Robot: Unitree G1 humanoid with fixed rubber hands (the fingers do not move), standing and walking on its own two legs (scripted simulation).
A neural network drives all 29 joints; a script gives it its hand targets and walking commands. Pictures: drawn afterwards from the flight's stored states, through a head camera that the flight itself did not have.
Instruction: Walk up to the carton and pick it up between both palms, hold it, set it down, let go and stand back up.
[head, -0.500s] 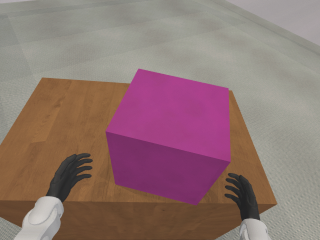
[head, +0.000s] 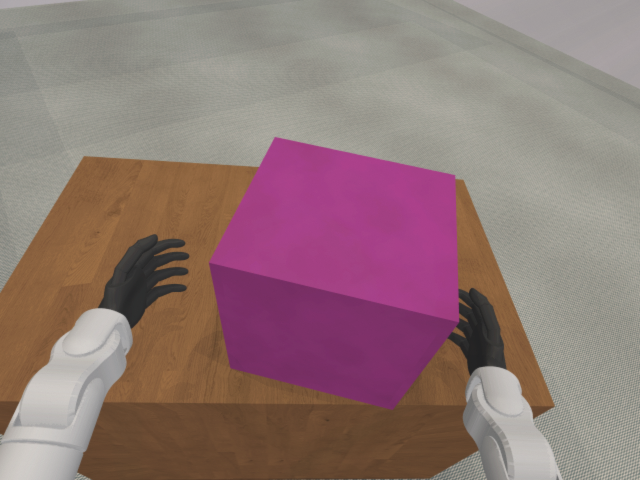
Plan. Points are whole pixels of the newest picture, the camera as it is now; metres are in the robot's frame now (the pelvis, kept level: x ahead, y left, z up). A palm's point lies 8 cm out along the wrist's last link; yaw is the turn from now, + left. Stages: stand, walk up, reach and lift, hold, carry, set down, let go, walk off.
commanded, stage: reach and lift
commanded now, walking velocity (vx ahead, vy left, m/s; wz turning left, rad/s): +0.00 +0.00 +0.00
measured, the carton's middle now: (335, 277) +0.40 -0.03 +0.01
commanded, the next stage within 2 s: none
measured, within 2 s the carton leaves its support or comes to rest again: neither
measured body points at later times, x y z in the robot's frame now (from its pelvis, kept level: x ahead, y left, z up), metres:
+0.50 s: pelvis -0.01 +0.00 +0.00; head +0.01 +0.03 +0.45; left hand +0.40 +0.21 +0.15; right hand +0.33 -0.21 +0.13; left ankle +0.04 +0.09 -0.74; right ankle +0.00 -0.10 -0.74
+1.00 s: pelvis +0.00 +0.00 +0.00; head +0.03 +0.02 +0.45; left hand +0.45 +0.20 +0.19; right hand +0.38 -0.22 +0.15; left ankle +0.04 +0.09 -0.74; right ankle +0.00 -0.10 -0.74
